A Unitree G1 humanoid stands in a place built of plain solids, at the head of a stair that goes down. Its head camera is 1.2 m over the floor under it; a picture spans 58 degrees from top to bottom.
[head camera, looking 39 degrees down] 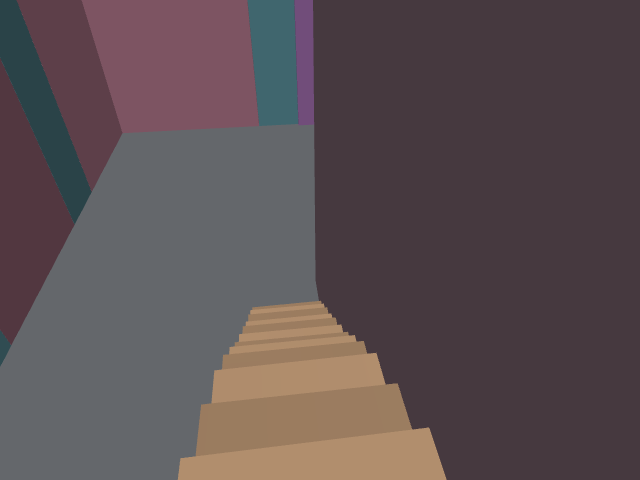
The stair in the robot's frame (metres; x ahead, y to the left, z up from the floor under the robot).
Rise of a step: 0.19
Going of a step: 0.22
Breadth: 0.80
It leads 7 degrees to the left of straight ahead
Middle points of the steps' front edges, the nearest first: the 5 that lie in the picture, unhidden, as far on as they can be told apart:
0.59 -0.02 0.00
0.85 0.02 -0.18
1.12 0.05 -0.37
1.33 0.08 -0.56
1.52 0.10 -0.75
